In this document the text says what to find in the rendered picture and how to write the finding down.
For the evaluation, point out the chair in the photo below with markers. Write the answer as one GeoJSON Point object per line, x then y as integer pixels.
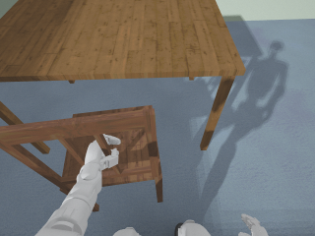
{"type": "Point", "coordinates": [135, 127]}

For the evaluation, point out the right robot hand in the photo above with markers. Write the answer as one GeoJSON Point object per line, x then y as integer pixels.
{"type": "Point", "coordinates": [254, 226]}

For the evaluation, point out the table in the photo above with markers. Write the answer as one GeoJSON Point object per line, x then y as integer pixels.
{"type": "Point", "coordinates": [72, 40]}

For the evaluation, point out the left robot hand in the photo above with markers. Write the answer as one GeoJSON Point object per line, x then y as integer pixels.
{"type": "Point", "coordinates": [95, 154]}

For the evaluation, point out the left robot forearm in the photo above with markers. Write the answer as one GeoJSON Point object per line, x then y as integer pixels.
{"type": "Point", "coordinates": [77, 207]}

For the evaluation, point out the right robot shin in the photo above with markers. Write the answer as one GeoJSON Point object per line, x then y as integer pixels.
{"type": "Point", "coordinates": [188, 221]}

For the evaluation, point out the robot right thigh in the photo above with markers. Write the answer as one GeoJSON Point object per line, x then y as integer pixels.
{"type": "Point", "coordinates": [192, 229]}

